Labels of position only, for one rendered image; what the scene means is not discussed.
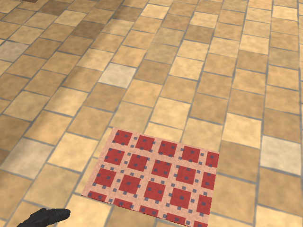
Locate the left robot hand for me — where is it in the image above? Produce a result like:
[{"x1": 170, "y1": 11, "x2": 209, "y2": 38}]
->
[{"x1": 17, "y1": 208, "x2": 71, "y2": 227}]

